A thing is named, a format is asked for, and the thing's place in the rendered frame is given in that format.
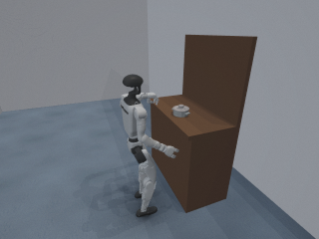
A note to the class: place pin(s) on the left robot hand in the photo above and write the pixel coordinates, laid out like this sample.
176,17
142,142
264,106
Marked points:
152,96

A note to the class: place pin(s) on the lid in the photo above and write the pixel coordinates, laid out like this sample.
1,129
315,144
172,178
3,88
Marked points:
181,110

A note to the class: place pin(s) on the humanoid robot head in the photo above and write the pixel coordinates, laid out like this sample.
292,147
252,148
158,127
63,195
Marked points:
133,81

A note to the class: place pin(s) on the robot right thigh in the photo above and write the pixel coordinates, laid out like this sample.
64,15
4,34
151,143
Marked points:
149,166

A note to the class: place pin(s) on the pot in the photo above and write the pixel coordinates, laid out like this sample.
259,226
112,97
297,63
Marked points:
180,114

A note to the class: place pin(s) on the table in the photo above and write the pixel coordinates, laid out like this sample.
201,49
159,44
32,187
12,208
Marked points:
216,73

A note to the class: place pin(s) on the right robot hand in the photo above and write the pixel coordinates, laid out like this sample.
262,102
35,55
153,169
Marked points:
170,150

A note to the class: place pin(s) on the left robot upper arm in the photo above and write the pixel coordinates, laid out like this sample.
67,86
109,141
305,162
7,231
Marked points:
122,96

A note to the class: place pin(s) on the right robot forearm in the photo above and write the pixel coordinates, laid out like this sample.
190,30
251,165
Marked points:
149,142

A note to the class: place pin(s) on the left robot forearm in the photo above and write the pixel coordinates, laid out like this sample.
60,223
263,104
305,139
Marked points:
142,96

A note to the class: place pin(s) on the right robot upper arm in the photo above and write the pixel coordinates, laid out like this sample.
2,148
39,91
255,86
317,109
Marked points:
141,117

